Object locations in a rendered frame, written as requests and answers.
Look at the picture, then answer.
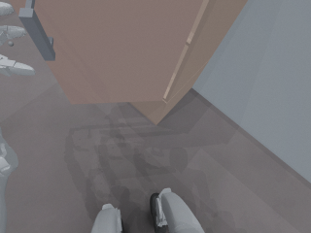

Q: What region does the robot thigh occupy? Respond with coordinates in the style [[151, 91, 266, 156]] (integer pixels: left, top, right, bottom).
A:
[[90, 208, 122, 233], [155, 192, 205, 233]]

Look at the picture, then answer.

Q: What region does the cupboard door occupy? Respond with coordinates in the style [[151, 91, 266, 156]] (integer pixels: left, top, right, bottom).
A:
[[9, 0, 203, 105]]

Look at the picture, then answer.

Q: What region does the right robot thigh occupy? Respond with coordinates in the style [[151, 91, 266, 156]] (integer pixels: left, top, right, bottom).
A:
[[155, 192, 205, 233]]

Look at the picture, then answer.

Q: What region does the handle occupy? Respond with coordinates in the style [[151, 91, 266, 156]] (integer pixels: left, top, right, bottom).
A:
[[18, 0, 55, 61]]

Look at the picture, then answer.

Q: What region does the robot left upper arm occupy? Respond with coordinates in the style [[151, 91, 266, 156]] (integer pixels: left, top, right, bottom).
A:
[[0, 136, 18, 233]]

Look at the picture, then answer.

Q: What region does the left robot thigh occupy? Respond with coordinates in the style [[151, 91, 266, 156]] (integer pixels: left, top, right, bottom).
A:
[[90, 208, 122, 233]]

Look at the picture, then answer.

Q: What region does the left robot hand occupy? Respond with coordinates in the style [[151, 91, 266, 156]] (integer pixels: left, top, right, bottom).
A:
[[0, 2, 36, 77]]

